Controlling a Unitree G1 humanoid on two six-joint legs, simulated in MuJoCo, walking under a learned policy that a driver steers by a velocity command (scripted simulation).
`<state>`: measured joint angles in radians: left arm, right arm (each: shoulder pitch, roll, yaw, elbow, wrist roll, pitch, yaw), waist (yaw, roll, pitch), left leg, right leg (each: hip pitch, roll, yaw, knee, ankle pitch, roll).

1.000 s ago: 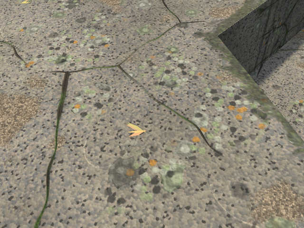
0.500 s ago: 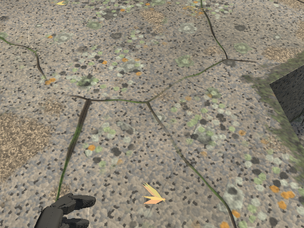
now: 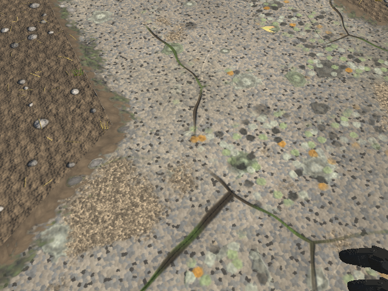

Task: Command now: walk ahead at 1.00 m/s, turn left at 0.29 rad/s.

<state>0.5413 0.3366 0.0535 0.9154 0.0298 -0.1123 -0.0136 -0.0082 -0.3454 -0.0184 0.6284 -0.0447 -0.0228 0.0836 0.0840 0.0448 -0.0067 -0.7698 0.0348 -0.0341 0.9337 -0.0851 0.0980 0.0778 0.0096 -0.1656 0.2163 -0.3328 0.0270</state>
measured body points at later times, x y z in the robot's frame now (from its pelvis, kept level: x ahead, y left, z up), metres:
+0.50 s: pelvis +0.40 -0.01 -0.01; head +0.44 -0.03 +0.44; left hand +0.63 +0.21 -0.10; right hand +0.42 -0.31 -0.13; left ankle +0.28 +0.09 -0.73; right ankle +0.56 -0.12 -0.71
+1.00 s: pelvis +0.51 +0.00 +0.00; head +0.55 +0.02 +0.45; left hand +0.72 +0.25 -0.10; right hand +0.59 -0.29 -0.11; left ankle +0.52 +0.13 -0.70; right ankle +0.56 -0.11 -0.73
